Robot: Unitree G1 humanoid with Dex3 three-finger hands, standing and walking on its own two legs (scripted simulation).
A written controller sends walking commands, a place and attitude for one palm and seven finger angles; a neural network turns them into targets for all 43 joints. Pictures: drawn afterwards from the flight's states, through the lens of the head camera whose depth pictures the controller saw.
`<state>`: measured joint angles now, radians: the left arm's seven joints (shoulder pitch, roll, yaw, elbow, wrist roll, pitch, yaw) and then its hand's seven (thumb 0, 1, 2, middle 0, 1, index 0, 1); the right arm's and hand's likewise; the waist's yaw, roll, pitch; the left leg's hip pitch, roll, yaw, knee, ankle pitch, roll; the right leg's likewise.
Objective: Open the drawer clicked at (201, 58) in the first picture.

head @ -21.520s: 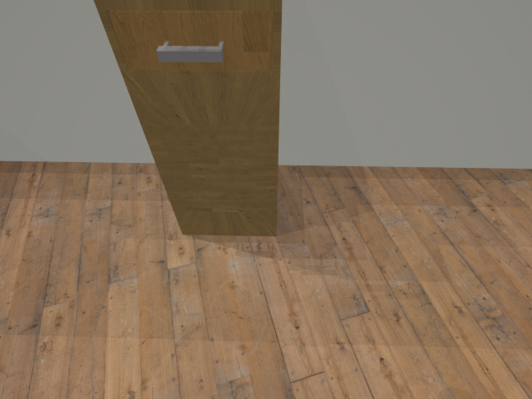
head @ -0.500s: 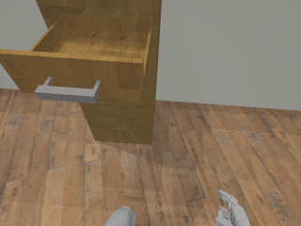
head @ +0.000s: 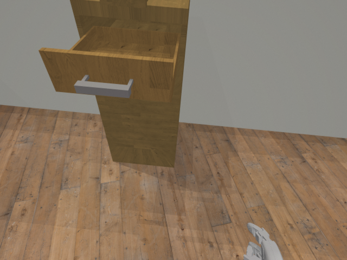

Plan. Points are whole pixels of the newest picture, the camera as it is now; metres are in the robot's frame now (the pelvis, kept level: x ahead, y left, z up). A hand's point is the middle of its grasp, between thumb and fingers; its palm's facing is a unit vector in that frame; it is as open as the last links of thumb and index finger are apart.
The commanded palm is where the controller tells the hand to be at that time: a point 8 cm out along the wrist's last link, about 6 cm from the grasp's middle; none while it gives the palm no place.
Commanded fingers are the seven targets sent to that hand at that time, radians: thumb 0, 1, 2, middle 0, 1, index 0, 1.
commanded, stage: stop stepping back and stand still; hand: left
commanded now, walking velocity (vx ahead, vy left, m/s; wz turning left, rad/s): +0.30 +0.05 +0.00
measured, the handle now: (106, 84) +0.56 +0.24 +0.12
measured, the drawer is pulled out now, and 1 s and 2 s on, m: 0.30 0.30 0.30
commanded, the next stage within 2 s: let the arm hang, fingers relaxed in 0.98 s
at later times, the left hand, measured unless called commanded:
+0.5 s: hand out of the picture +0.16 +0.24 +0.33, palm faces +0.62 -0.66 -0.42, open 7.4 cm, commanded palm +0.09 +0.28 +0.31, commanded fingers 0.00 0.90 0.90 -0.20 -0.30 -0.20 -0.30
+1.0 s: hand out of the picture +0.20 +0.23 +0.30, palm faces +0.58 -0.72 -0.39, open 7.4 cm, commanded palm +0.12 +0.28 +0.31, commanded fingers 0.00 0.90 0.90 -0.20 -0.30 -0.20 -0.30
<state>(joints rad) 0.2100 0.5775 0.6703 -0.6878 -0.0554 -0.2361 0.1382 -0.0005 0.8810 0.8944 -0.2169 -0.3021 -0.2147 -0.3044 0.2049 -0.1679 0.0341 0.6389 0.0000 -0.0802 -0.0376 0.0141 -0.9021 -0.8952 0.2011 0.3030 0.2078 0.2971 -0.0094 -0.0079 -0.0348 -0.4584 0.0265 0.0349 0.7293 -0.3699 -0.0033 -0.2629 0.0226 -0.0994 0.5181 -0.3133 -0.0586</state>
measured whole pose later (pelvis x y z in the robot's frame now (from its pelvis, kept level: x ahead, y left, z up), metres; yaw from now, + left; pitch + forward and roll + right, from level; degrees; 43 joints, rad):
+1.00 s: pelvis -0.01 +0.00 +0.00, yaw +0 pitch +1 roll -1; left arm 0.25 0.49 0.62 -0.66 -0.05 -0.24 0.15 0.00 0.89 0.89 -0.21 -0.30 -0.21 -0.30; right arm 0.16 -0.20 0.01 0.61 0.03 -0.09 -0.03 0.01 -0.90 -0.90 0.20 0.30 0.21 0.30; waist -0.03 0.03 0.00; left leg -0.31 0.05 0.05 0.55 -0.26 0.00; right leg -0.23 0.00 -0.09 0.48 -0.27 -0.01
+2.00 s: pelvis -0.05 -0.03 +0.01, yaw +2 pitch -2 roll +0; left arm 0.25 0.18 0.00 1.10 0.02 0.00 0.02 0.00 0.91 0.89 -0.20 -0.30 -0.20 -0.30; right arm 0.28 -0.19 -0.01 1.09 -0.02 0.01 -0.01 0.01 -0.91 -0.90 0.20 0.30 0.20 0.30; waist -0.01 0.04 0.01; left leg -0.19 0.00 0.02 0.41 -0.19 0.00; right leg -0.20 0.04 -0.02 0.42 -0.19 -0.05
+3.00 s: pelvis -0.02 -0.03 +0.01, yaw +2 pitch -1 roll +0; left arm 0.19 0.21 0.01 1.12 0.01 -0.01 0.02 0.00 0.91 0.89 -0.20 -0.30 -0.20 -0.30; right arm 0.21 -0.22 -0.01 1.11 -0.02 0.00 -0.02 0.01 -0.91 -0.90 0.20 0.30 0.20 0.30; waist -0.01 0.02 0.06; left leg -0.14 0.01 0.02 0.36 -0.21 -0.01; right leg -0.14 0.05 -0.01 0.36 -0.20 -0.05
